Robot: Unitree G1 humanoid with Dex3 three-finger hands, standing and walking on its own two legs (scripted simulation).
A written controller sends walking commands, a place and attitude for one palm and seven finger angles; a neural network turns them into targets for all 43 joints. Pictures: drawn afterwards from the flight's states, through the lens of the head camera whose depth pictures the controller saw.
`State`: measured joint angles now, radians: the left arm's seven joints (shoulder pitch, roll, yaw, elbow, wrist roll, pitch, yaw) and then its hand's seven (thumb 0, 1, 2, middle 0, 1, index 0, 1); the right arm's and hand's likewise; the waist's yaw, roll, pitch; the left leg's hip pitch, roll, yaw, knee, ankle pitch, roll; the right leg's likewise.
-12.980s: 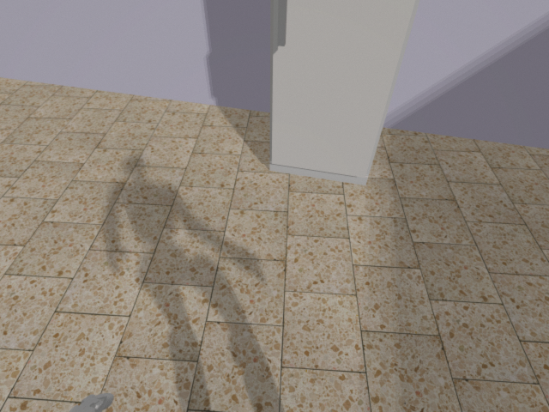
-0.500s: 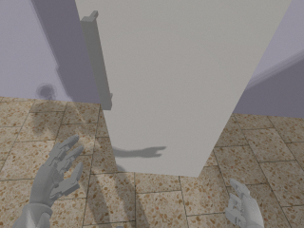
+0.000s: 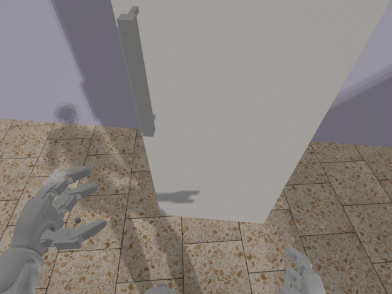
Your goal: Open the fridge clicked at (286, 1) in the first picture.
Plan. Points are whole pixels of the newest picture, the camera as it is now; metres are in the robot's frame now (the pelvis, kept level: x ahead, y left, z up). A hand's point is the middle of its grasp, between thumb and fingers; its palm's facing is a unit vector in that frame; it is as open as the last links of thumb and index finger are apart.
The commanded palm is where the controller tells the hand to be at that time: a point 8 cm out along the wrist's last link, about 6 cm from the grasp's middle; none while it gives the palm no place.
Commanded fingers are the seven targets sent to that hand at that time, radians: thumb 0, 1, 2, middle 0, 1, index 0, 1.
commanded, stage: raise the hand to about handle height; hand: left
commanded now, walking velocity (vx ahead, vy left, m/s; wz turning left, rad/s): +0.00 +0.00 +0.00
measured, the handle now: (143, 80) +0.53 +0.15 +0.16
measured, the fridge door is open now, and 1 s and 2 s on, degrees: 0 0 0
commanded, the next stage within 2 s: move the hooked fingers beside the handle in 1.28 s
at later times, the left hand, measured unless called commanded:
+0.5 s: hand (34, 187) +0.25 +0.27 +0.15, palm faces +0.03 -1.00 -0.09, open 13.7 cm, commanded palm +0.22 +0.31 +0.16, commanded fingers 0.00 -0.50 0.30 -0.30 -1.20 -0.30 -1.20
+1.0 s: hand (37, 161) +0.28 +0.26 +0.18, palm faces -0.02 -1.00 -0.08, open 14.0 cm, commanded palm +0.25 +0.31 +0.19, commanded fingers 0.00 -0.50 0.30 -0.30 -1.20 -0.30 -1.20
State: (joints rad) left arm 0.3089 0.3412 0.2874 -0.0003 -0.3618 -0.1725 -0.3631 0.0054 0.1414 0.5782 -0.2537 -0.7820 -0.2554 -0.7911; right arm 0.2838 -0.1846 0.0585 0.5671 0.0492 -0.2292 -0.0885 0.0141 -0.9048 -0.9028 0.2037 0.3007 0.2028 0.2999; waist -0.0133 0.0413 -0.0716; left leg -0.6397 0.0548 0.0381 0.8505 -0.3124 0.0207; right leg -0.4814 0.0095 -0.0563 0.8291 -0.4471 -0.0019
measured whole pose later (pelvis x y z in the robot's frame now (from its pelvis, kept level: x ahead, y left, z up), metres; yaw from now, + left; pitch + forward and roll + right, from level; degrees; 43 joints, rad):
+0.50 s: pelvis +0.01 +0.01 +0.02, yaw +2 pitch +0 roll -2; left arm 0.09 0.43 0.38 0.08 -0.36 -0.04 -0.45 -0.01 -0.42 0.34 -0.29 -1.14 -0.29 -1.15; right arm 0.23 -0.26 0.07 0.57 0.07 -0.27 -0.11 0.01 -0.91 -0.90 0.20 0.30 0.20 0.30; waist 0.04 0.04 -0.04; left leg -0.43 0.03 0.02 0.67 -0.25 0.03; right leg -0.25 0.00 -0.08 0.62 -0.37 0.01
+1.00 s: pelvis +0.01 -0.01 +0.03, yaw +2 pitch -1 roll -1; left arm -0.06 0.48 0.44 0.22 -0.37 0.03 -0.55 -0.01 -0.50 0.30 -0.30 -1.19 -0.30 -1.20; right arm 0.26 -0.28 0.07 0.61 0.08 -0.24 -0.10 0.01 -0.91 -0.90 0.20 0.30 0.20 0.30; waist 0.04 0.06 -0.02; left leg -0.34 0.04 0.03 0.56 -0.20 0.00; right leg -0.18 0.01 -0.07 0.53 -0.34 -0.02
